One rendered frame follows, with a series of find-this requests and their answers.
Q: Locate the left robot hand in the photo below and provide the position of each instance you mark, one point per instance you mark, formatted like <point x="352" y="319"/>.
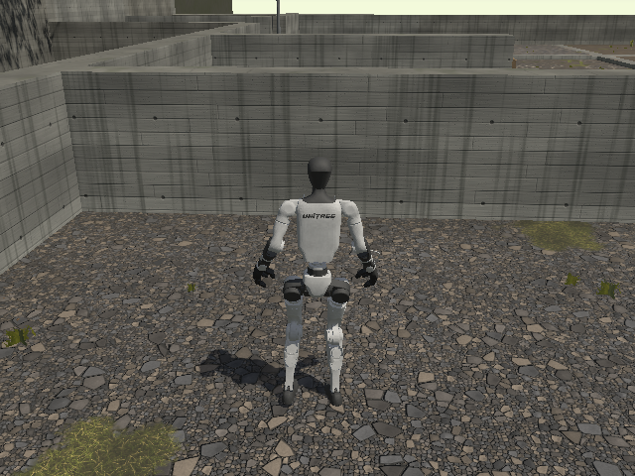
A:
<point x="257" y="276"/>

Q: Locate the right robot hand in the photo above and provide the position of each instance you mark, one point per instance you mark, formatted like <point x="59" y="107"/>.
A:
<point x="373" y="277"/>

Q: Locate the robot left forearm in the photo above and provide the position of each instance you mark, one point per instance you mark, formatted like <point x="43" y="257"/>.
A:
<point x="266" y="257"/>

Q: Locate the left robot upper arm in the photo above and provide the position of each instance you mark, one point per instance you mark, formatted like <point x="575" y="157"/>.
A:
<point x="287" y="208"/>

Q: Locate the robot right forearm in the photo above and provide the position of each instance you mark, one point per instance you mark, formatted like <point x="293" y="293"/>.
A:
<point x="366" y="259"/>

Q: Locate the right robot upper arm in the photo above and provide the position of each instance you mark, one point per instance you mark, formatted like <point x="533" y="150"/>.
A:
<point x="350" y="210"/>

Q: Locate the robot right foot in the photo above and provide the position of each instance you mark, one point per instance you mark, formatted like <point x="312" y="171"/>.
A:
<point x="335" y="398"/>

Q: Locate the robot right shin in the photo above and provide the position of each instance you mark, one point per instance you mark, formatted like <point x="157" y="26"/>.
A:
<point x="334" y="361"/>

